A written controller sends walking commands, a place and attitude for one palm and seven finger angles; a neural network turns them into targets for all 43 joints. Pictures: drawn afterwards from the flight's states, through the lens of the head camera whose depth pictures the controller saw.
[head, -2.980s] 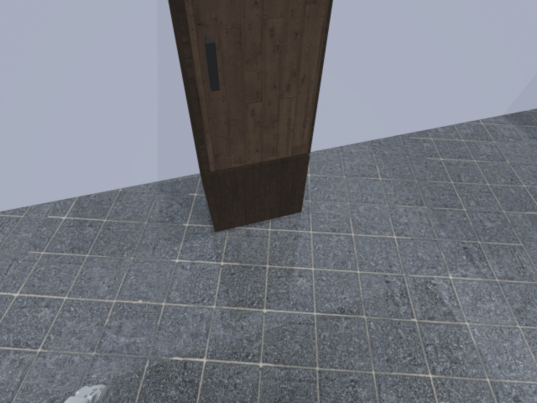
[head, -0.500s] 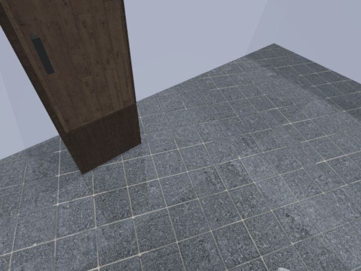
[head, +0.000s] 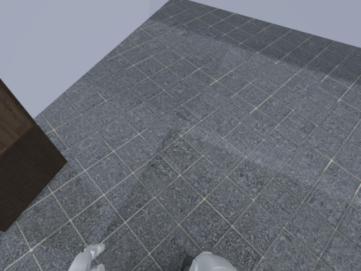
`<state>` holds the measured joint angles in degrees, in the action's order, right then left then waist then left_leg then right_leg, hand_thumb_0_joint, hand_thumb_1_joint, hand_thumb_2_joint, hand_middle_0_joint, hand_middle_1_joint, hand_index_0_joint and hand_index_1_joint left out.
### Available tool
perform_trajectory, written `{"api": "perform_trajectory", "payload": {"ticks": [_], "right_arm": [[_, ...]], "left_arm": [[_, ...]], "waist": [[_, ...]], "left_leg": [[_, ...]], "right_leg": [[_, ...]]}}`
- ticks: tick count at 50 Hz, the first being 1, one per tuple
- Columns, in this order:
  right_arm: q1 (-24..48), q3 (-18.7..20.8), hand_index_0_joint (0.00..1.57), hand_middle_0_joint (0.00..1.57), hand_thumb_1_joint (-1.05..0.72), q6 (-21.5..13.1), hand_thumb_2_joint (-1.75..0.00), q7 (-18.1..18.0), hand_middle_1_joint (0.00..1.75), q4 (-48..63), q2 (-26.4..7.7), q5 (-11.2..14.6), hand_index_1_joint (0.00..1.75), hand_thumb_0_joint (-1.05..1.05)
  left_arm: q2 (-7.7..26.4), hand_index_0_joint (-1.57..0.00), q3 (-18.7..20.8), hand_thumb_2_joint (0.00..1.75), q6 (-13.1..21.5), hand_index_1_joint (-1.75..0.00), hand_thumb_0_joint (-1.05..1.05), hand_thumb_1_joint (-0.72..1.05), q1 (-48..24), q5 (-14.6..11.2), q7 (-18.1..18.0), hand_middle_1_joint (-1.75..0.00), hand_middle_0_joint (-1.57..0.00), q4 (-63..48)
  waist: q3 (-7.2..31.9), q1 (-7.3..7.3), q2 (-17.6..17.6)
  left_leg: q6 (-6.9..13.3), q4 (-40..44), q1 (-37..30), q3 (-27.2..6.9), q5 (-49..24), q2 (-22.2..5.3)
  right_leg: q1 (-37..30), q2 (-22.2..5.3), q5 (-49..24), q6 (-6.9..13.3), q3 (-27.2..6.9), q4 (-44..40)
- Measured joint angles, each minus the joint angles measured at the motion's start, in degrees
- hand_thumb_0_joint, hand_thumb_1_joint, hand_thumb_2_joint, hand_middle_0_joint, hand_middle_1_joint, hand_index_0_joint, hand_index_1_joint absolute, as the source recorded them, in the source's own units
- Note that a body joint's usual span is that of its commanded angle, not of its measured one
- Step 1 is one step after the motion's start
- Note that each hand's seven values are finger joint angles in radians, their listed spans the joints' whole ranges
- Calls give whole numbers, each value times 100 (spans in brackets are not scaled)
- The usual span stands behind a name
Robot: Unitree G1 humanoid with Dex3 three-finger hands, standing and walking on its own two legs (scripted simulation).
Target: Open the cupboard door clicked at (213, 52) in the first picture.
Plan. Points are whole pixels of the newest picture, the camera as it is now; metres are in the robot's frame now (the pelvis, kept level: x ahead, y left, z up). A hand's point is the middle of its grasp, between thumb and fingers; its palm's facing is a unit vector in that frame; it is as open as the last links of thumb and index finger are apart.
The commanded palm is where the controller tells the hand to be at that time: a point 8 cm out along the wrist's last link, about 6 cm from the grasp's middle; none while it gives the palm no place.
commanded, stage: walk to a spot facing it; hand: left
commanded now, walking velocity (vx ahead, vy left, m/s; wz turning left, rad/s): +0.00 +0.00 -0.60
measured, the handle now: out of the picture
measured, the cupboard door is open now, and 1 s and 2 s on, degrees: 0 0 0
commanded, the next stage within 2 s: turn to face it in 1.68 s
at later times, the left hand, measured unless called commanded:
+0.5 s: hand (81, 242) +0.20 +0.25 -0.15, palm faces -0.16 -0.96 -0.24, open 7.4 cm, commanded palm none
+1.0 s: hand (132, 207) +0.28 +0.13 -0.13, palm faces -0.55 -0.78 -0.28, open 7.4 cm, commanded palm none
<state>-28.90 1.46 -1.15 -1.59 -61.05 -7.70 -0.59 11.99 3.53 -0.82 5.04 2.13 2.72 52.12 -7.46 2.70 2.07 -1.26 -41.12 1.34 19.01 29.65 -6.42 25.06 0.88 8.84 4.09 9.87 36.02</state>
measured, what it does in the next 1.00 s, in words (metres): steps on the spot, turning right: left foot, then right foot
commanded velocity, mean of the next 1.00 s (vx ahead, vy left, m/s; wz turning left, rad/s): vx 0.03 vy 0.00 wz -0.60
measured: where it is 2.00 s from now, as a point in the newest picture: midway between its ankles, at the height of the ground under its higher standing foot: (186, 263)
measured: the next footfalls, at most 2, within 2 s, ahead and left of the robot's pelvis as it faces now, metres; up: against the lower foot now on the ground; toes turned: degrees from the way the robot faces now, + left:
left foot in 0.48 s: +0.14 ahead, +0.17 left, +0.00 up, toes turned -12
right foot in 0.92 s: +0.05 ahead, -0.08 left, +0.00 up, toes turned -41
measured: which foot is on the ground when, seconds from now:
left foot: up 0.00-0.46, down 0.48-0.92, up 0.94-1.00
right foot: down 0.00-0.48, up 0.50-0.90, down 0.92-1.00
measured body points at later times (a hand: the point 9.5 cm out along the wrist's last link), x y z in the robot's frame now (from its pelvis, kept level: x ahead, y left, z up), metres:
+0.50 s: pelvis +0.07 +0.06 +0.01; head +0.12 +0.06 +0.46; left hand +0.20 +0.30 -0.13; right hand +0.15 -0.21 -0.11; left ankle +0.10 +0.18 -0.72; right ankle +0.08 -0.06 -0.71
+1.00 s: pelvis +0.07 +0.03 +0.01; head +0.09 -0.02 +0.46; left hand +0.31 +0.17 -0.11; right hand -0.07 -0.20 -0.15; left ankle +0.10 +0.18 -0.66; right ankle +0.02 -0.05 -0.71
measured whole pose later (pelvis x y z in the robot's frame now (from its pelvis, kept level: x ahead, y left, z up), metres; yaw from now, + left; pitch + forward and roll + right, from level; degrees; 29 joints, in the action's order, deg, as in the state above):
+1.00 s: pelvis +0.07 +0.03 +0.01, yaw -36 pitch +0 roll +0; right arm -15.6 4.6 3.3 -0.8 -54.3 -14.9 -1.1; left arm 12.1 4.1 -1.1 8.1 1.1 1.0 51.1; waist -5.8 1.6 -3.6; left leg -3.9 -58.1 20.4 8.8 31.0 -10.6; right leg 17.9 -0.8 19.8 2.3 5.6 38.4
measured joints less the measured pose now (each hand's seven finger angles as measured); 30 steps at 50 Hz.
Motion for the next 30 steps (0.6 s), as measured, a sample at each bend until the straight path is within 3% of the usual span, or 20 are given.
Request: {"api": "perform_trajectory", "payload": {"ticks": [1, 3, 6, 10, 14, 21, 23, 25, 27, 30], "right_arm": [[65, 15, 20, 20, -91, 58, -90, 14, 29, -17, -28, 43, 30, 1], [351, 55, 20, 20, -91, 166, -90, -21, 29, 45, -92, 81, 30, 1], [857, 88, 20, 20, -91, 242, -90, -25, 29, 289, -153, 25, 30, 1], [1543, 118, 20, 20, -91, 267, -90, -13, 29, 725, -244, -48, 30, 1], [2050, 129, 20, 20, -91, 246, -90, 36, 29, 1011, -308, -79, 30, 1], [2376, 88, 20, 20, -91, 216, -90, 48, 29, 1159, -304, -16, 30, 0], [2363, 75, 20, 20, -91, 183, -90, 32, 29, 1171, -302, 15, 30, 1], [2318, 53, 20, 20, -91, 124, -90, 18, 29, 1152, -246, 3, 30, 1], [2238, -2, 20, 20, -91, 141, -90, 39, 29, 1153, -205, -35, 30, 1], [2081, -20, 20, 20, -91, 164, -90, 18, 29, 1143, -171, -73, 30, 1]], "left_arm": [[-23, -19, -6, 90, 93, -29, 1, 91, -33, -31, -39, -30, -20, -16], [-63, -19, -40, 90, 135, -29, 1, 91, -68, -124, -148, -30, -20, -43], [-58, -20, -62, 90, 66, -29, 1, 91, 39, -173, -271, -30, -20, -4], [-75, -20, -59, 90, -20, -30, 1, 91, 214, -110, -314, -30, -20, 125], [-88, -20, -39, 90, -56, -30, 1, 91, 377, -77, -263, -30, -20, 126], [49, -20, 69, 90, -105, -30, 1, 91, 610, -46, -254, -30, -20, -74], [113, -20, 107, 90, -139, -30, 1, 91, 675, -62, -273, -30, -20, -103], [226, -20, 164, 90, -201, -30, 1, 91, 715, -107, -282, -30, -20, -93], [310, -20, 215, 90, -252, -30, 1, 91, 758, -85, -271, -30, -20, -47], [377, -19, 278, 90, -293, -29, 1, 91, 870, -50, -205, -30, -20, 11]], "waist": [[-32, -27, -24], [-179, -3, -98], [-142, -21, -106], [110, -49, -173], [311, -184, -269], [446, -511, -162], [475, -557, -107], [466, -562, 63], [420, -589, 160], [398, -563, 169]], "left_leg": [[-77, -1123, 461, -253, 141, -66], [-112, -2902, 1307, -968, 153, -1], [-184, -3523, 2196, -1460, -270, -61], [-267, -2821, 2926, -1760, -669, -210], [-308, -2117, 3082, -1901, -1039, -177], [-307, -367, 2235, -1781, -753, 249], [-265, 428, 1803, -1694, -982, 382], [-61, 850, 1558, -1547, -1242, 449], [99, 834, 1443, -1376, -1183, 383], [150, 1068, 1178, -1151, -1203, 218]], "right_leg": [[37, 49, 165, 227, -33, 160], [-73, 147, 532, 365, -102, 354], [-407, 254, 527, 262, -302, 26], [-592, 293, 337, 221, -631, -398], [-586, 305, 277, 112, -981, -541], [-431, 356, 366, -103, -1464, -407], [-350, 404, 434, -196, -1567, -273], [-180, 409, 880, -310, -1669, 176], [143, 397, 1627, -473, -1507, 1314], [506, 235, 1703, -656, -1213, 2769]]}}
